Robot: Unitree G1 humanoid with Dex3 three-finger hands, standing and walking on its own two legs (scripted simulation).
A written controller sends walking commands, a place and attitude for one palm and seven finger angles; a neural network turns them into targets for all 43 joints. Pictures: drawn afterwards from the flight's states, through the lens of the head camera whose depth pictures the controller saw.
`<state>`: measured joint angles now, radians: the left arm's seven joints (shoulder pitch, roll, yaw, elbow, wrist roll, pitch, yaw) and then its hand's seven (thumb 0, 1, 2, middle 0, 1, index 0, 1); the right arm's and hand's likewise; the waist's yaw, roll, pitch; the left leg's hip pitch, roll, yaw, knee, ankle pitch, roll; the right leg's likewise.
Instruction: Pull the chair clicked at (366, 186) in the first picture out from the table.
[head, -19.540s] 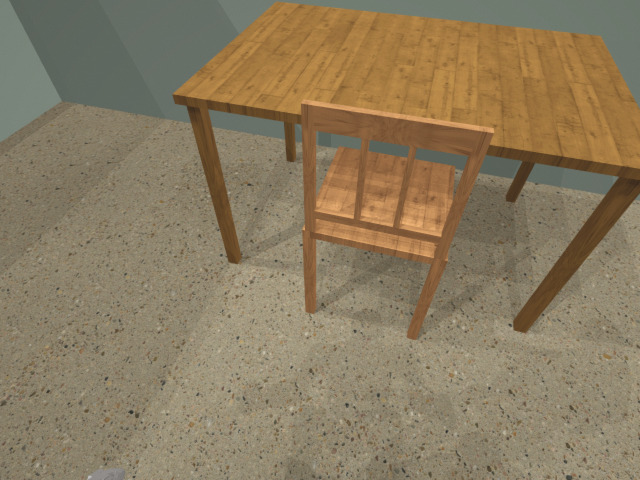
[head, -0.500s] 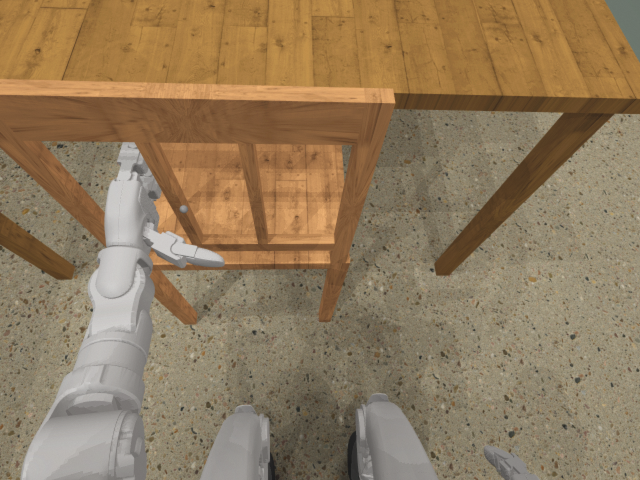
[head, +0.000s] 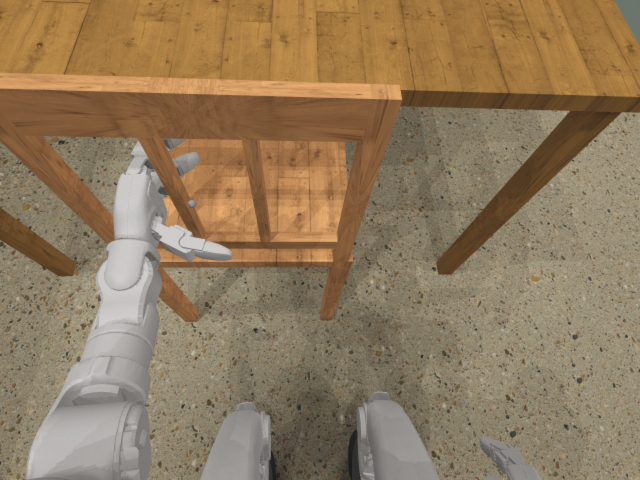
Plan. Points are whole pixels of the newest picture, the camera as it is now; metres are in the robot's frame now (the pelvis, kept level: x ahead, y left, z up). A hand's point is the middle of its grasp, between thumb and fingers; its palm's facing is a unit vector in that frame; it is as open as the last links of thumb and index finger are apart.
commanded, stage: hook a spindle and tug to test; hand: left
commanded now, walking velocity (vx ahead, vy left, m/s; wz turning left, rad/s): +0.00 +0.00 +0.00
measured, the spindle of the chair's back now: (179, 195) +0.47 +0.17 +0.00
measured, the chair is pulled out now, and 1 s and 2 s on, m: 0.00 0.02 0.09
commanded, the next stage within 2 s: step backward, pulling the chair out in 1.12 s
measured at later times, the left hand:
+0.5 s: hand (193, 198) +0.45 +0.15 +0.02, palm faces -0.01 -1.00 -0.04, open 5.5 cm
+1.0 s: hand (193, 219) +0.42 +0.15 +0.02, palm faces -0.01 -1.00 -0.03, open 4.9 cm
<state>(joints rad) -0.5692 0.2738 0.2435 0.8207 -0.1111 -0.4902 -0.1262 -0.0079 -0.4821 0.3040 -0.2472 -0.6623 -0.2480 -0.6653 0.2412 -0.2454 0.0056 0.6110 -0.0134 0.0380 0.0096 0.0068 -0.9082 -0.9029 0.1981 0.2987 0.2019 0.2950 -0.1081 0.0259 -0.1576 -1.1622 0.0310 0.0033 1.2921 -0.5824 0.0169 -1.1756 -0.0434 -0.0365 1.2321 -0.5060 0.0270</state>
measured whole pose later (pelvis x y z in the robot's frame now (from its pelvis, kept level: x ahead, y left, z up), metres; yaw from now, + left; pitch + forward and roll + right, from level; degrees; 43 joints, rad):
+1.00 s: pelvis +0.02 +0.00 +0.01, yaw -1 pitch +26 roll -2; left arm -0.34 0.23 0.20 0.59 -0.15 -0.45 -0.10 0.02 0.81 0.81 -0.44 -1.45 -0.44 -1.45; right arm 0.25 -0.23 -0.01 0.58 -0.01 0.02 0.02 0.01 -0.91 -0.90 0.20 0.30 0.20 0.29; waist -0.10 0.03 -0.16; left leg -1.09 0.04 0.02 1.24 -0.60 0.02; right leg -1.11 -0.03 -0.02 1.19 -0.52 0.03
